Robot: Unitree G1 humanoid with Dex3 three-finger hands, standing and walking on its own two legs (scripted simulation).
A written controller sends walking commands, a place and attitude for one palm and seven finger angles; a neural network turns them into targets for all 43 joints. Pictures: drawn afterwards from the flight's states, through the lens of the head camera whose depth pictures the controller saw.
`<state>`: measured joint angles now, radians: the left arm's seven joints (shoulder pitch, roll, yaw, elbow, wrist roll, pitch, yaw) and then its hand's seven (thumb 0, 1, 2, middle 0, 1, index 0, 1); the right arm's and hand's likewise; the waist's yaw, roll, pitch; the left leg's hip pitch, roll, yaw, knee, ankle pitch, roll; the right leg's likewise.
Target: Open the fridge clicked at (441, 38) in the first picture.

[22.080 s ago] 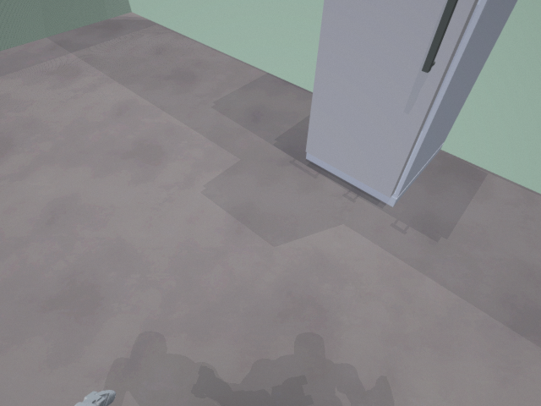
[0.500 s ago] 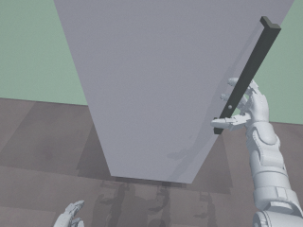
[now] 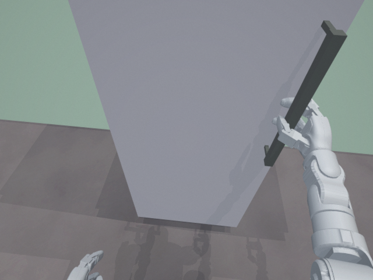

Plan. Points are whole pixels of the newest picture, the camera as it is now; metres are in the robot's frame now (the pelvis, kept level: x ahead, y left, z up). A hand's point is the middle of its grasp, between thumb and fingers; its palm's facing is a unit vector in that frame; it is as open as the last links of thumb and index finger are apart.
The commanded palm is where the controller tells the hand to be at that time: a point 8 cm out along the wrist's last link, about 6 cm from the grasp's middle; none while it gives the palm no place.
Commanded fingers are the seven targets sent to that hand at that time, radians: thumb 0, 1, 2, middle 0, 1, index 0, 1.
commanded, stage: grip the handle and tug to test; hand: right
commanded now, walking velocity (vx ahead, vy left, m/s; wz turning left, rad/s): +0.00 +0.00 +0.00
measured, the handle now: (291, 109) +0.46 -0.19 +0.15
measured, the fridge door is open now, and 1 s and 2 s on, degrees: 0 4 31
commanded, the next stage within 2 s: pull the door a little, standing still in 0.74 s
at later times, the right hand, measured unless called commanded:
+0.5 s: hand (283, 131) +0.40 -0.17 +0.13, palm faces +0.05 +1.00 -0.01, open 6.0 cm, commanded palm +0.35 -0.21 +0.13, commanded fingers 0.00 -0.90 -0.90 0.45 1.40 0.45 1.40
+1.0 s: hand (285, 142) +0.37 -0.16 +0.13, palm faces +0.02 +1.00 -0.01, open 6.1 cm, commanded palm +0.32 -0.21 +0.13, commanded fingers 0.00 -0.90 -0.90 0.45 1.40 0.45 1.40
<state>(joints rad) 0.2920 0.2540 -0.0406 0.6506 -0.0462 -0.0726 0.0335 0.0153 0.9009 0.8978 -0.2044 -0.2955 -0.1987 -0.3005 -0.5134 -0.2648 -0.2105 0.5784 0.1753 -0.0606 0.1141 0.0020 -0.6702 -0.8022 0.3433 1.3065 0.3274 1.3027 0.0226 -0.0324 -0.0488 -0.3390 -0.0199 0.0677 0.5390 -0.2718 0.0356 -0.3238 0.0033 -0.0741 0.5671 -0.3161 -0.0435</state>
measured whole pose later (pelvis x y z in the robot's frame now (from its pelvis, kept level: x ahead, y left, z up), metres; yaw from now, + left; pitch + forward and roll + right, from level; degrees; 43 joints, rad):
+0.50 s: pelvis +0.01 +0.00 +0.00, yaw +1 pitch +4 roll +1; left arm 0.28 0.25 -0.03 0.63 -0.05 -0.07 0.03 0.02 0.90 0.90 -0.20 -0.30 -0.20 -0.30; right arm -0.43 -0.26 -0.22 0.48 0.18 -0.03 0.12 0.00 -0.75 -0.80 0.30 1.34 0.28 1.33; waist 0.02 -0.03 -0.06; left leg -0.32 -0.03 0.06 0.52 -0.28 0.04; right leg -0.30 0.00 -0.08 0.55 -0.32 -0.04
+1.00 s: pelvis +0.03 +0.00 +0.00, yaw +1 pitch +3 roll +1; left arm 0.23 0.25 -0.03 0.60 -0.04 -0.04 0.03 0.02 0.90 0.90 -0.20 -0.30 -0.20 -0.30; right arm -0.18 -0.22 -0.18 0.11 0.20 0.10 0.12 0.01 -0.72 -0.80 0.31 1.33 0.29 1.33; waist -0.01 -0.04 -0.06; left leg -0.25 -0.03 0.05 0.49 -0.29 0.03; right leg -0.23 0.00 -0.07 0.51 -0.34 -0.03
